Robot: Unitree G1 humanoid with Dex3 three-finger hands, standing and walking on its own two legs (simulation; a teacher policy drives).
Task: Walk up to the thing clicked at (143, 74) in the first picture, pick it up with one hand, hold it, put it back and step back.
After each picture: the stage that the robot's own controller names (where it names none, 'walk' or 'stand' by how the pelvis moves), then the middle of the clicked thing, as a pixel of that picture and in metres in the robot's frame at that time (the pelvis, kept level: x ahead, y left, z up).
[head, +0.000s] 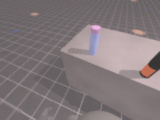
stand; (156, 63) +0.43 -0.39 +0.10
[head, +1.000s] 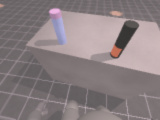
walk; (121, 42) +0.52 -0.14 +0.14
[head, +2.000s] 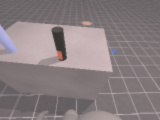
stand; (60, 45) +0.48 +0.25 +0.13
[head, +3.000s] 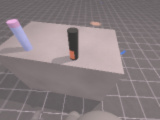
stand; (73, 46) +0.51 +0.18 +0.12
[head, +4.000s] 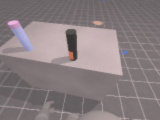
stand; (72, 46) +0.52 +0.16 +0.10
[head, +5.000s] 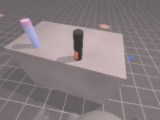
stand; (78, 46) +0.53 +0.15 +0.11
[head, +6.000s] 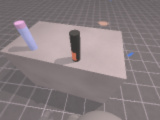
stand; (75, 47) +0.51 +0.15 +0.10
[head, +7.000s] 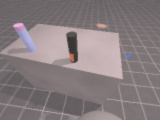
stand; (73, 49) +0.51 +0.18 +0.10
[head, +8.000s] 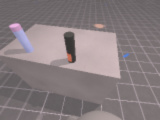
stand; (70, 49) +0.50 +0.19 +0.10
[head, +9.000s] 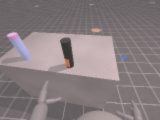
rise first; (68, 54) +0.47 +0.21 +0.10
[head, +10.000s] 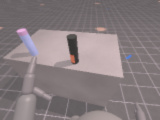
go down; (73, 50) +0.51 +0.19 +0.11
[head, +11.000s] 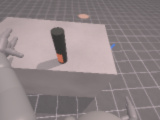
go down; (60, 48) +0.47 +0.19 +0.12
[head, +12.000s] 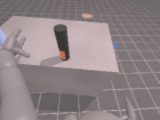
approach; (63, 45) +0.49 +0.19 +0.12
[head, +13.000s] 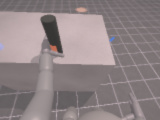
close; (54, 39) +0.50 +0.21 +0.16
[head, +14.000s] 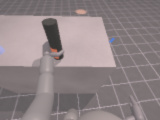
lift; (55, 42) +0.48 +0.21 +0.16
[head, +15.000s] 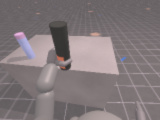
lift; (62, 49) +0.32 +0.17 +0.29
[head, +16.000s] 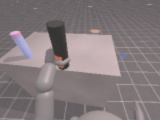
hold; (60, 49) +0.33 +0.18 +0.27
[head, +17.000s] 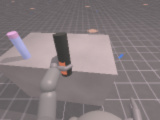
hold; (63, 56) +0.35 +0.18 +0.21
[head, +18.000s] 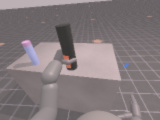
crouch; (68, 49) +0.33 +0.15 +0.30
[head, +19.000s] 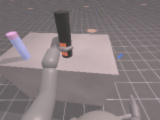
crouch; (64, 37) +0.43 +0.17 +0.29
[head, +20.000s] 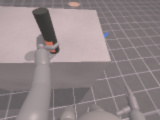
lower; (49, 34) +0.52 +0.21 +0.15
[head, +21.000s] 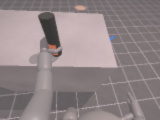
lower; (52, 38) +0.49 +0.21 +0.16
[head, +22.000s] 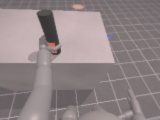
lower; (51, 36) +0.51 +0.21 +0.16
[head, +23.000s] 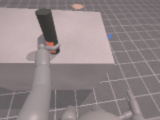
lower; (50, 35) +0.51 +0.22 +0.16
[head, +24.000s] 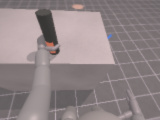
loosen; (50, 36) +0.51 +0.22 +0.16
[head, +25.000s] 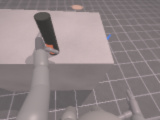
withdraw; (49, 37) +0.50 +0.22 +0.16
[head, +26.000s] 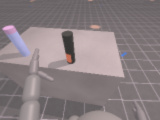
sink last; (69, 49) +0.48 +0.20 +0.13
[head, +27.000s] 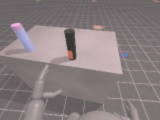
stand; (71, 46) +0.52 +0.21 +0.13
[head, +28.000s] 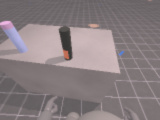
stand; (66, 45) +0.51 +0.21 +0.14
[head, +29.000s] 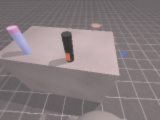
stand; (68, 48) +0.51 +0.21 +0.10
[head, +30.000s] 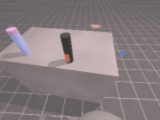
stand; (67, 49) +0.51 +0.21 +0.10
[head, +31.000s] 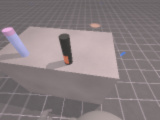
stand; (66, 51) +0.49 +0.21 +0.10
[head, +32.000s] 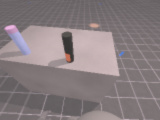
stand; (68, 49) +0.51 +0.20 +0.10
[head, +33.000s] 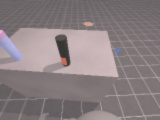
stand; (64, 52) +0.46 +0.23 +0.10
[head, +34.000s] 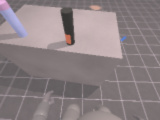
walk; (68, 29) +0.59 +0.20 +0.13
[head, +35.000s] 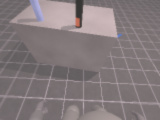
walk; (78, 14) +0.89 +0.18 +0.11
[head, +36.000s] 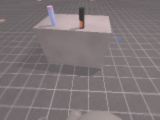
stand; (81, 18) +1.16 +0.22 +0.11
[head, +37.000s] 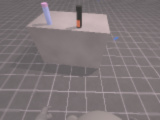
stand; (79, 17) +1.11 +0.21 +0.10
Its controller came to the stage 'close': yes
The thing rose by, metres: 0.22
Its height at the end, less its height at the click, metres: +0.00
